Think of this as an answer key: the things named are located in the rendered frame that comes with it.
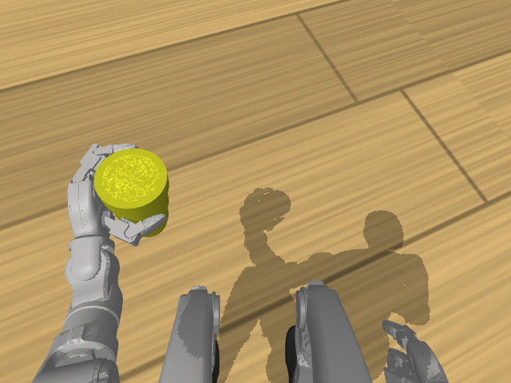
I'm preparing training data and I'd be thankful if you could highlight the left robot arm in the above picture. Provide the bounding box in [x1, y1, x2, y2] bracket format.
[31, 235, 123, 383]

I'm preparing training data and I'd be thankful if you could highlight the cup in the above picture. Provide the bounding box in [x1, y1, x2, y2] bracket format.
[93, 148, 169, 237]

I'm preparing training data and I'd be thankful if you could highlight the right robot hand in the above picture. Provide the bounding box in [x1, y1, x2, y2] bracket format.
[382, 320, 449, 383]

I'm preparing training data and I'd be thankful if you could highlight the left robot hand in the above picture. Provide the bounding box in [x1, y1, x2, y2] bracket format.
[67, 144, 167, 247]

